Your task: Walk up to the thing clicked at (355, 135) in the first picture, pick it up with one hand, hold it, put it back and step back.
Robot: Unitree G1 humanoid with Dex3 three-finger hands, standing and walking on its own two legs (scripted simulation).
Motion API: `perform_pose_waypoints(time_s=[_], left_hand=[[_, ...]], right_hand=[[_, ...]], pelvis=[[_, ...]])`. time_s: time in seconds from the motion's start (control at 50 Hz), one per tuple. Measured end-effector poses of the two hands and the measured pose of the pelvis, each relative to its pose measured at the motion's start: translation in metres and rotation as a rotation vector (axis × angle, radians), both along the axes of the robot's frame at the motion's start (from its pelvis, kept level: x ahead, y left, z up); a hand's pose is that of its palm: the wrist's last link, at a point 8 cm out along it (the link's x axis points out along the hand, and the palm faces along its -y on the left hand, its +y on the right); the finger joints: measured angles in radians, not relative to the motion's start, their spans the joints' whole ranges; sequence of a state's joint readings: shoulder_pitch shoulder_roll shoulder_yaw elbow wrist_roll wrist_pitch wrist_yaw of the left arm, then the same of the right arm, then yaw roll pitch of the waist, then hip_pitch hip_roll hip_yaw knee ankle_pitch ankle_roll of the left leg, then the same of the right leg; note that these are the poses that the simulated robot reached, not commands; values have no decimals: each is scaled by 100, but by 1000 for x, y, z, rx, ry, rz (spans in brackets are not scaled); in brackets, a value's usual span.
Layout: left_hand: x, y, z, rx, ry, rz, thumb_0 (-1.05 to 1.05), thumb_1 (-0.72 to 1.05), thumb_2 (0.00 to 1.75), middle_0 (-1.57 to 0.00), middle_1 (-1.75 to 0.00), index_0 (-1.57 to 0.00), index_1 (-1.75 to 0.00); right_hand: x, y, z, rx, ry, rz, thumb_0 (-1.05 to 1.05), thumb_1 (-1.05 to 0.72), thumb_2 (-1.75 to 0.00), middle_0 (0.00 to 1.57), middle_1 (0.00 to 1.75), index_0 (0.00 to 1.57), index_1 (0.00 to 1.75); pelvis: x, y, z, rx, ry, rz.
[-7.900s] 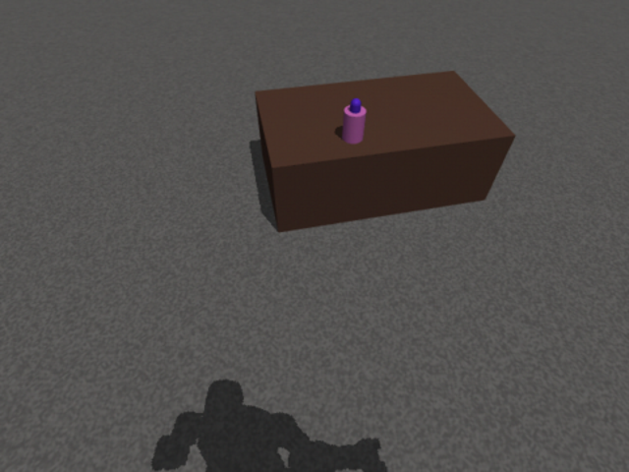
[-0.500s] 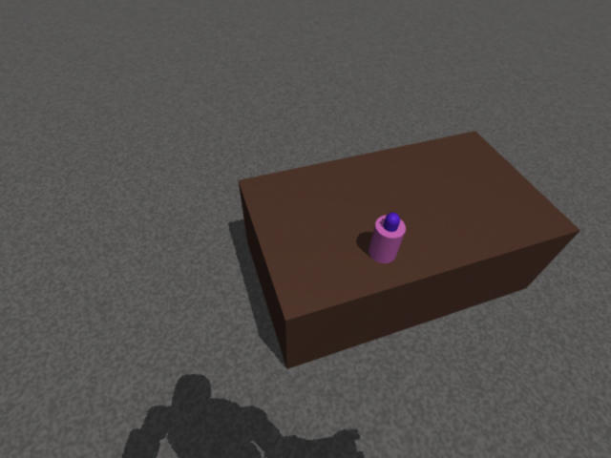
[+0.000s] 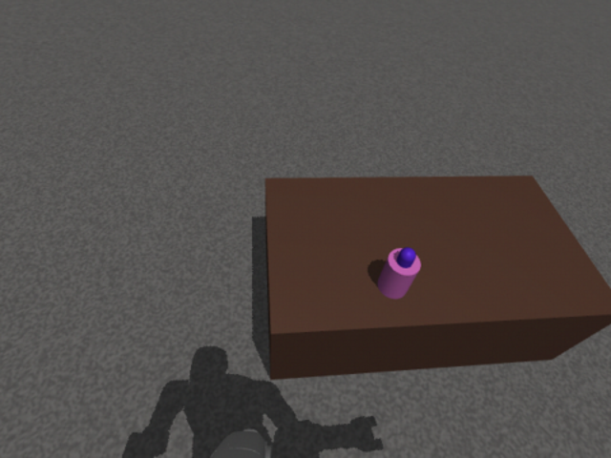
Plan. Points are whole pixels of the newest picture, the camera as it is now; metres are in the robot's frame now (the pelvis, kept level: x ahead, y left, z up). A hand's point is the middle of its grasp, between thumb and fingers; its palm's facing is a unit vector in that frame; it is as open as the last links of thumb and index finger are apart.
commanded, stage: walk up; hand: right
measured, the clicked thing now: (400, 269) +0.62 -0.20 -0.32
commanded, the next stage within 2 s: none
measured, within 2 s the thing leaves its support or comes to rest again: neither
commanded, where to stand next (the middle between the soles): +0.15 -0.06 m, yaw +10 degrees
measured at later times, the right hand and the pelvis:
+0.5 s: hand (555, 446) +0.21 -0.38 -0.18, palm faces -0.14 +0.90 -0.41, open 7.4 cm; pelvis +0.10 -0.11 -0.02, yaw +8 degrees
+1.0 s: hand (524, 419) +0.24 -0.32 -0.15, palm faces -0.29 +0.85 -0.45, open 7.4 cm; pelvis +0.07 -0.07 -0.02, yaw +17 degrees
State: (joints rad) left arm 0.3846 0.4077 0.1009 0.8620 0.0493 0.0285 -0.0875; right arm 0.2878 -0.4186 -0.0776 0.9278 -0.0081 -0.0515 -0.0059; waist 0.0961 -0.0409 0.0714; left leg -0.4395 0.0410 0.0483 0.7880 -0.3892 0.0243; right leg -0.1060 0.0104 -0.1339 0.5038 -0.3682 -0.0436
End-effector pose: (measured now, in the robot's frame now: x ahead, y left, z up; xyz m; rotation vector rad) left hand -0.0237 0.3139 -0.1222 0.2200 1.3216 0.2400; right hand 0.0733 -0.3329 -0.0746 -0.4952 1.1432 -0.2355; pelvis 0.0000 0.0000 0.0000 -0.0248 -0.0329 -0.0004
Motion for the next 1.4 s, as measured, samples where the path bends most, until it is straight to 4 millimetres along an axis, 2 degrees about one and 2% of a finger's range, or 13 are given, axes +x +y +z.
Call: perform_pose_waypoints(time_s=[0.1,0.2,0.32,0.42,0.52,0.6,0.76,0.9,0.98,1.08,1.18,1.28,1.4], left_hand=[[35,-15,-24,-27,8,-4,1,91,90,-21,-30,-20,-30],[96,-33,-13,-28,-63,-44,1,91,90,-21,-30,-20,-30],[160,-46,5,53,-193,-33,1,91,90,-21,-30,-20,-30],[184,-74,9,136,-229,-19,0,91,90,-20,-30,-20,-30],[175,-105,23,163,-197,-7,0,91,90,-21,-30,-20,-30],[163,-111,35,191,-185,26,0,90,90,-21,-30,-21,-30],[118,-85,34,250,-161,115,0,90,90,-21,-30,-21,-30],[68,-46,-1,233,-96,184,0,90,90,-21,-30,-21,-30],[54,-45,-8,187,-49,213,1,91,90,-21,-30,-20,-30],[47,-51,-9,133,-40,207,1,91,90,-21,-30,-20,-30],[49,-59,-9,104,-12,157,1,91,90,-21,-30,-20,-30],[64,-68,-3,109,-45,128,1,91,90,-21,-30,-21,-30],[92,-70,8,103,-95,85,1,90,90,-21,-30,-21,-30]], right_hand=[[51,3,-3,-16,-69,58,0,-90,-89,21,30,20,30],[69,-9,2,-10,-92,31,0,-90,-89,21,30,21,30],[84,-41,-7,11,-34,54,0,-90,-89,21,30,21,30],[112,-80,-43,59,-3,59,0,-90,-89,21,30,21,30],[141,-93,-64,97,19,74,0,-90,-89,21,30,20,30],[151,-93,-70,130,47,112,0,-91,-89,21,30,20,30],[157,-81,-67,115,137,198,0,-91,-89,21,30,20,30],[172,-53,-51,52,62,262,0,-91,-89,21,30,20,30],[171,-36,-34,49,11,258,0,-91,-89,21,30,20,30],[172,-17,-23,62,-22,260,0,-90,-89,21,30,20,30],[174,-10,-29,92,-62,248,0,-90,-89,21,30,21,30],[169,-10,-43,130,-44,217,0,-90,-89,21,30,20,30],[159,-4,-46,176,-26,187,0,-90,-89,21,30,20,30]], pelvis=[[29,-8,-13,42,-11,27],[58,-24,-6,37,-19,58],[84,-60,-6,35,-23,95],[99,-97,-25,24,-24,126],[100,-111,-22,50,-22,152],[101,-116,-17,52,-8,177],[97,-113,-19,31,1,250],[78,-85,-34,50,-12,277],[74,-72,-26,8,-7,293],[73,-66,-16,12,7,279],[73,-63,-16,17,6,240],[74,-68,-16,-14,-12,228],[75,-69,-8,26,-7,215]])
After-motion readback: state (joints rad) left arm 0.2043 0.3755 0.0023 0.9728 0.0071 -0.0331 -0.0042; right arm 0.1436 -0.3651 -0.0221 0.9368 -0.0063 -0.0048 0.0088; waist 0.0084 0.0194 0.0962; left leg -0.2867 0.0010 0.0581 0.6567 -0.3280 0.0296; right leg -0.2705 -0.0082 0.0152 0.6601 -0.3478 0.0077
